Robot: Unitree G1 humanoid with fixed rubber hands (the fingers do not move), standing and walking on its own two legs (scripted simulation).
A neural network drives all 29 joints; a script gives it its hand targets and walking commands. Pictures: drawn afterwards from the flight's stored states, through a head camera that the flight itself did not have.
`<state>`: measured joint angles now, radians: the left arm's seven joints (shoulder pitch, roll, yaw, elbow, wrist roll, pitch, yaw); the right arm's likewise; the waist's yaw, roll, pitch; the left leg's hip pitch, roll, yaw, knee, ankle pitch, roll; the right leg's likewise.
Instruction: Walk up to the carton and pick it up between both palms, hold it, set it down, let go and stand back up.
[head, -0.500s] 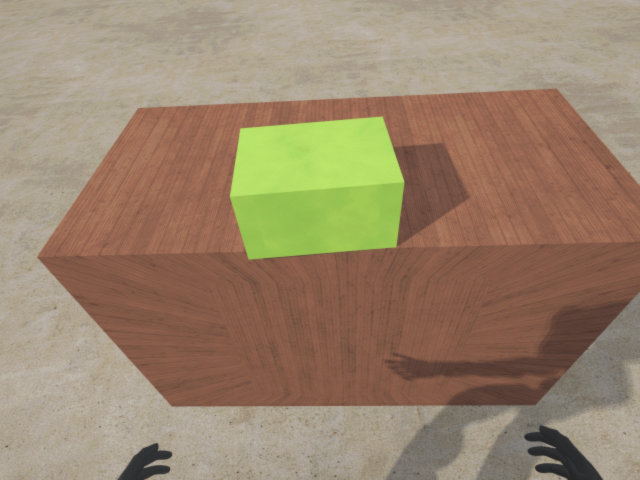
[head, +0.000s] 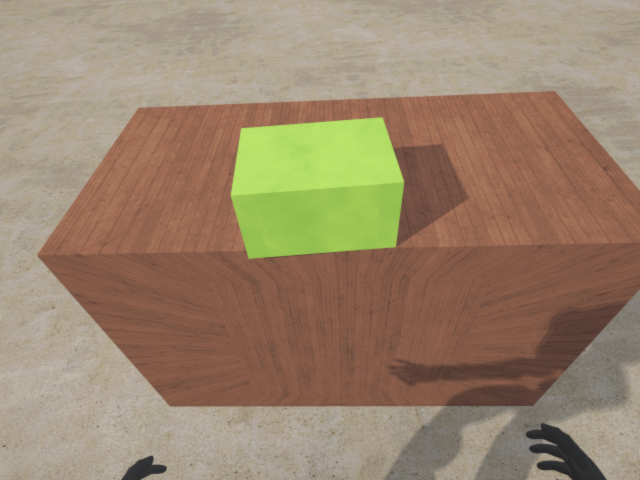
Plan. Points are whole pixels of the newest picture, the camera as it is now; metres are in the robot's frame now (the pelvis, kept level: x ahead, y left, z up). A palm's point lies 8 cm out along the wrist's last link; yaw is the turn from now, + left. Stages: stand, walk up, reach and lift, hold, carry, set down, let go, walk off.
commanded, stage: stand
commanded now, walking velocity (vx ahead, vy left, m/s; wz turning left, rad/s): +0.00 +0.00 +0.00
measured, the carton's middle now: (316, 186) +0.60 +0.04 +0.04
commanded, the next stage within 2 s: walk up in 1.70 s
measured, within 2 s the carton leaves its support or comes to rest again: neither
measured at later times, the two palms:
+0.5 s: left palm out of the picture +0.10 +0.29 -0.09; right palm out of the picture +0.14 -0.28 -0.07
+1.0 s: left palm out of the picture +0.09 +0.28 -0.09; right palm out of the picture +0.12 -0.30 -0.07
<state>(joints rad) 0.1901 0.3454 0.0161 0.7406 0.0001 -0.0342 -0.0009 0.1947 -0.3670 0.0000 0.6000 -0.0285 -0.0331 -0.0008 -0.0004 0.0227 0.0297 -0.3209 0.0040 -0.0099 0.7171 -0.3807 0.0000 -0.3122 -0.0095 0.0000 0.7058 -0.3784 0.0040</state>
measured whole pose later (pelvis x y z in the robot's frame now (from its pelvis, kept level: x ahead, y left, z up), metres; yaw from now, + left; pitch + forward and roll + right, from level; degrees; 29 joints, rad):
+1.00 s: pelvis -0.02 -0.01 +0.00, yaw +0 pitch -2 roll +1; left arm 0.18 0.35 0.02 0.87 0.00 -0.03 0.00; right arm 0.19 -0.38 0.00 0.67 -0.03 -0.03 0.00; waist 0.00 0.01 0.03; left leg -0.31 0.00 -0.01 0.67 -0.32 0.00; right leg -0.31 -0.01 0.00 0.69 -0.34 0.00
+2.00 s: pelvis -0.03 -0.02 +0.02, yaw +0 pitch -1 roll +1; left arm 0.17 0.37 0.02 0.92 0.00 -0.04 -0.03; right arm 0.21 -0.40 0.00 0.78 -0.03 -0.03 0.02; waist 0.00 0.00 0.02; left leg -0.30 0.00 0.00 0.60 -0.38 0.00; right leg -0.30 -0.01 0.00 0.59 -0.30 -0.02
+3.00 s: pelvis +0.15 -0.02 +0.02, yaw +0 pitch -2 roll +3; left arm 0.35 0.46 0.04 0.76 0.00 -0.09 -0.02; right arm 0.34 -0.47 0.00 0.77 -0.01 -0.04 0.03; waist 0.01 0.03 0.05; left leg -0.51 0.02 -0.07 1.05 -0.35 0.03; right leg -0.29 -0.01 -0.01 0.59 -0.26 -0.05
